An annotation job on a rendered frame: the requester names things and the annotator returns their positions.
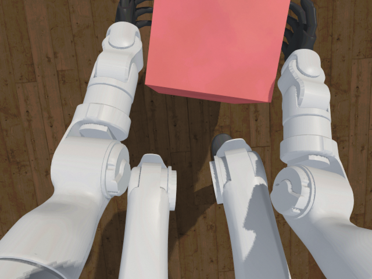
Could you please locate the robot left shin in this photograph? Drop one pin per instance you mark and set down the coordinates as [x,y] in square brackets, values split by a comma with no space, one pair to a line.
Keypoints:
[136,171]

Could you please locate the robot right forearm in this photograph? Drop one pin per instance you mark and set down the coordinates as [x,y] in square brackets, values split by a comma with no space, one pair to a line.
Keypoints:
[306,116]

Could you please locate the right robot hand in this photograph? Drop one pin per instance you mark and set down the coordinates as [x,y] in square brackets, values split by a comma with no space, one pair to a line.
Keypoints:
[304,28]

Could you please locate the robot right upper arm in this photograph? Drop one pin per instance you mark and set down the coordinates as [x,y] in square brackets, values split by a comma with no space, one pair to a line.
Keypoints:
[317,205]

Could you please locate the carton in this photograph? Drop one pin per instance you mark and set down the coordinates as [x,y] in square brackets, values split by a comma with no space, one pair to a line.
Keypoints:
[217,50]

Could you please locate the right robot foot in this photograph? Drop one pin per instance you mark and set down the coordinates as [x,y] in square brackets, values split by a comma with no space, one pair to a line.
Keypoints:
[218,141]

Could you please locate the left robot hand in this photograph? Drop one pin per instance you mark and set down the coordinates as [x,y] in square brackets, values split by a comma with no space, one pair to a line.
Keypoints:
[127,12]

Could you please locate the robot left forearm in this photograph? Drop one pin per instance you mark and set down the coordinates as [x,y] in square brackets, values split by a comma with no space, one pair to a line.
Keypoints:
[111,88]

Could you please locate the robot left upper arm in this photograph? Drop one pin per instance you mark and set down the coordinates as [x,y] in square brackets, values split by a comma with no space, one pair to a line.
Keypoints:
[53,241]

